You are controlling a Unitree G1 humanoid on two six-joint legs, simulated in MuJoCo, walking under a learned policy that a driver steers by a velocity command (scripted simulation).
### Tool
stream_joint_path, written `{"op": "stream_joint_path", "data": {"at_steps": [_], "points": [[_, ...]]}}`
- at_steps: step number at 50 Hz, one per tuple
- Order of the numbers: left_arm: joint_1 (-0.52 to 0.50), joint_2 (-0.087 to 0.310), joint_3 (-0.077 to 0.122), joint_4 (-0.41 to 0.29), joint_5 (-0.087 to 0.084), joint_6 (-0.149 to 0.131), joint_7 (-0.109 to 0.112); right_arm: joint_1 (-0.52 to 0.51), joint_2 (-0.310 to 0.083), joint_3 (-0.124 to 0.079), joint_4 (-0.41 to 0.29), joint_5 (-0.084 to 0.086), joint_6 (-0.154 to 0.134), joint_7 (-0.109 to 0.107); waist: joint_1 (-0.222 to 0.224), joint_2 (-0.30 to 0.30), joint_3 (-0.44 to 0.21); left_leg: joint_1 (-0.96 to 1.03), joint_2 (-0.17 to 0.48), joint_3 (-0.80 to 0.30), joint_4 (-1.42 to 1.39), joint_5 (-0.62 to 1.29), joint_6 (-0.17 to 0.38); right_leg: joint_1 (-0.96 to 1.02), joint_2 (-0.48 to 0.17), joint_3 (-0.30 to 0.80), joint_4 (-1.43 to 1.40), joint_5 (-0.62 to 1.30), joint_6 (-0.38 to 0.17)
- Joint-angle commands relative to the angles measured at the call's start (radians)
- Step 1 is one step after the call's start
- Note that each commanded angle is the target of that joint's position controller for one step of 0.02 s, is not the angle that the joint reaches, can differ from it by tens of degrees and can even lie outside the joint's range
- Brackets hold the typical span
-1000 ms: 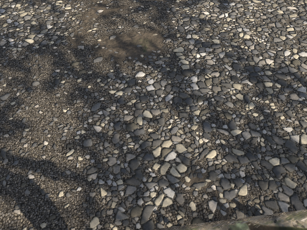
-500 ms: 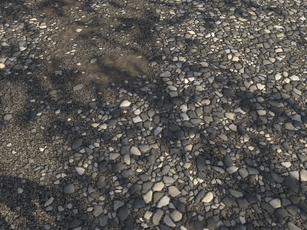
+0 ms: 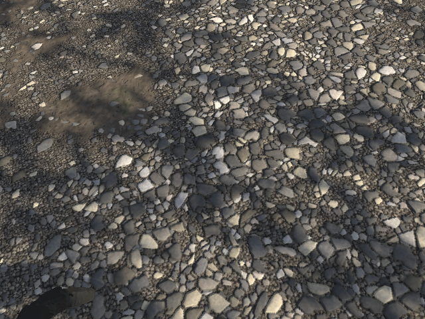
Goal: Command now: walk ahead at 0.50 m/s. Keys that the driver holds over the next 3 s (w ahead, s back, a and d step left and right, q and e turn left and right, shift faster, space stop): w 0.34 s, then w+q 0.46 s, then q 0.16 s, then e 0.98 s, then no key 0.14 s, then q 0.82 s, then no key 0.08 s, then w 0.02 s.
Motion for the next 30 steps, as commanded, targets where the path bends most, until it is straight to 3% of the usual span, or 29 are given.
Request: {"op": "stream_joint_path", "data": {"at_steps": [1, 2, 3, 4, 5, 6, 7, 8, 9, 10, 11, 12, 13, 14, 16, 18, 21, 24, 25, 26, 27, 28, 29, 30], "points": [[0.445, 0.051, 0.009, 0.125, -0.031, 0.030, -0.015, -0.220, -0.164, -0.020, -0.061, 0.027, 0.005, -0.010, 0.279, 0.008, -0.202, -0.255, 0.095, -0.079, 0.295, 0.738, 0.168, 0.612, -0.001, -0.001, -0.196, 0.440, -0.018], [0.646, 0.086, 0.019, 0.189, -0.001, 0.052, 0.000, -0.232, -0.142, -0.019, -0.051, 0.051, 0.016, -0.012, 0.386, -0.008, -0.269, -0.316, 0.060, -0.036, 0.614, 0.756, 0.139, 0.799, -0.026, 0.002, -0.299, 0.518, -0.025], [0.716, 0.150, 0.041, 0.219, 0.023, 0.071, 0.011, -0.232, -0.117, -0.028, -0.036, 0.058, 0.026, -0.001, 0.455, -0.204, -0.241, -0.491, -0.077, 0.012, 1.042, 0.163, 0.116, 0.912, -0.054, -0.017, -0.380, 0.496, -0.049], [0.665, 0.213, 0.035, 0.205, 0.052, 0.067, 0.012, -0.162, -0.072, -0.031, -0.043, 0.075, 0.028, 0.002, 0.389, -0.251, -0.181, -0.690, -0.137, -0.103, 1.349, -0.122, 0.111, 0.930, -0.101, 0.003, -0.201, 0.543, -0.008], [0.594, 0.190, 0.008, 0.162, 0.052, 0.048, 0.016, 0.142, -0.008, -0.024, -0.027, 0.143, 0.008, -0.005, 0.178, -0.334, -0.345, -0.912, -0.086, -0.237, 1.348, -0.084, 0.101, 1.176, -0.308, 0.140, 0.143, 1.119, -0.043], [0.568, 0.128, 0.004, 0.162, 0.035, 0.053, 0.019, 0.106, -0.033, -0.012, -0.009, 0.113, 0.012, -0.013, 0.214, -0.199, -0.361, -1.009, -0.030, -0.162, 1.303, 0.032, 0.098, 1.123, -0.317, 0.207, 0.076, 0.929, -0.055], [0.523, 0.104, -0.008, 0.159, 0.024, 0.047, 0.029, 0.040, -0.020, -0.010, -0.017, 0.076, 0.028, -0.013, 0.192, -0.141, -0.273, -1.052, -0.016, -0.114, 1.248, 0.156, 0.074, 0.961, -0.293, 0.234, -0.023, 0.695, -0.071], [0.443, 0.121, -0.005, 0.132, 0.027, 0.037, 0.040, 0.036, -0.008, 0.000, -0.023, 0.028, 0.053, 0.001, 0.147, -0.125, -0.284, -1.041, 0.021, -0.085, 1.224, 0.291, 0.082, 0.830, -0.303, 0.296, -0.073, 0.334, -0.127], [0.447, 0.169, 0.009, 0.133, 0.013, 0.034, 0.060, 0.005, 0.003, 0.007, -0.049, 0.009, 0.082, 0.025, 0.137, -0.196, -0.336, -1.019, 0.034, -0.035, 1.295, 0.282, 0.081, 0.683, -0.378, 0.465, -0.206, -0.101, -0.230], [0.404, 0.043, -0.034, 0.132, -0.006, 0.010, 0.048, -0.129, -0.037, -0.001, -0.071, -0.009, 0.087, 0.045, 0.135, -0.040, -0.163, -0.956, 0.079, -0.109, 1.038, 0.458, 0.098, 0.450, -0.279, 0.337, -0.225, -0.028, -0.169], [0.381, 0.041, -0.039, 0.144, 0.002, 0.000, 0.044, -0.179, -0.005, 0.005, -0.100, 0.025, 0.096, 0.064, 0.086, -0.075, -0.058, -0.868, 0.082, -0.080, 0.818, 0.537, 0.088, 0.258, -0.224, 0.237, -0.284, -0.005, -0.150], [0.373, 0.053, -0.035, 0.151, 0.010, -0.005, 0.049, -0.249, 0.015, 0.015, -0.128, 0.017, 0.095, 0.078, 0.083, -0.086, -0.012, -0.797, 0.090, -0.053, 0.629, 0.609, 0.063, 0.172, -0.157, 0.186, -0.335, -0.032, -0.150], [0.382, 0.055, -0.032, 0.149, 0.006, -0.013, 0.058, -0.290, 0.016, 0.020, -0.142, 0.006, 0.087, 0.085, 0.094, -0.117, -0.008, -0.779, 0.088, -0.032, 0.524, 0.676, 0.047, 0.186, -0.142, 0.178, -0.359, 0.003, -0.172], [0.410, 0.028, -0.039, 0.159, 0.005, -0.009, 0.061, -0.313, 0.012, 0.026, -0.140, 0.008, 0.080, 0.087, 0.103, -0.116, -0.021, -0.759, 0.090, -0.026, 0.448, 0.712, 0.039, 0.219, -0.139, 0.163, -0.352, 0.098, -0.177], [0.458, -0.008, -0.048, 0.161, -0.015, -0.001, 0.063, -0.402, 0.018, 0.039, -0.178, 0.030, 0.059, 0.092, 0.126, -0.090, -0.023, -0.721, 0.078, -0.010, 0.229, 0.796, 0.051, 0.293, -0.122, 0.107, -0.347, 0.227, -0.159], [0.525, -0.008, -0.052, 0.180, -0.021, 0.004, 0.065, -0.487, 0.032, 0.050, -0.196, 0.047, 0.054, 0.095, 0.156, -0.079, -0.014, -0.669, 0.042, 0.041, 0.121, 0.847, 0.080, 0.364, -0.120, 0.067, -0.386, 0.218, -0.129], [0.602, 0.002, -0.049, 0.215, -0.009, 0.016, 0.072, -0.590, 0.023, 0.048, -0.224, 0.057, 0.056, 0.098, 0.184, -0.045, 0.036, -0.709, 0.012, 0.044, 0.043, 0.790, 0.124, 0.520, -0.137, 0.028, -0.402, 0.188, -0.111], [0.617, 0.016, -0.047, 0.229, 0.014, 0.026, 0.087, -0.556, 0.018, 0.035, -0.209, 0.051, 0.048, 0.090, 0.166, -0.038, -0.004, -0.641, -0.059, 0.093, -0.018, 0.652, 0.173, 0.659, -0.128, -0.047, -0.262, 0.446, -0.100], [0.607, 0.029, -0.045, 0.227, 0.019, 0.029, 0.088, -0.484, 0.009, 0.025, -0.189, 0.048, 0.044, 0.087, 0.134, -0.045, -0.044, -0.563, -0.088, 0.104, -0.036, 0.600, 0.195, 0.674, -0.125, -0.067, -0.148, 0.537, -0.102], [0.573, 0.047, -0.041, 0.218, 0.018, 0.034, 0.087, -0.356, -0.001, 0.013, -0.148, 0.045, 0.041, 0.083, 0.076, -0.054, -0.106, -0.412, -0.105, 0.103, -0.095, 0.603, 0.225, 0.635, -0.120, -0.089, 0.016, 0.537, -0.102], [0.525, 0.052, -0.041, 0.188, 0.008, 0.031, 0.082, -0.211, -0.054, -0.010, -0.110, 0.025, 0.038, 0.078, 0.004, -0.040, -0.172, -0.181, -0.028, -0.025, -0.137, 0.631, 0.281, 0.457, -0.097, -0.116, 0.248, 0.358, -0.086], [0.536, 0.007, -0.045, 0.148, 0.010, 0.025, 0.071, -0.127, -0.163, -0.042, -0.101, 0.017, 0.045, 0.070, 0.017, 0.122, -0.270, 0.022, 0.225, -0.374, -0.161, 0.698, 0.380, 0.213, 0.032, -0.170, 0.617, -0.319, -0.057], [0.510, 0.017, -0.035, 0.111, 0.004, 0.020, 0.052, -0.121, -0.174, -0.046, -0.094, 0.050, 0.072, 0.075, 0.042, 0.194, -0.293, 0.182, 0.342, -0.788, -0.324, 0.534, 0.504, -0.138, 0.187, -0.027, 0.810, -0.805, -0.036], [0.419, 0.033, -0.034, 0.084, 0.023, 0.017, 0.053, -0.214, -0.144, -0.040, -0.104, 0.063, 0.075, 0.076, 0.075, 0.063, -0.119, 0.055, 0.319, -0.685, -0.374, 0.392, 0.447, -0.252, 0.093, 0.052, 0.764, -0.731, -0.044]]}}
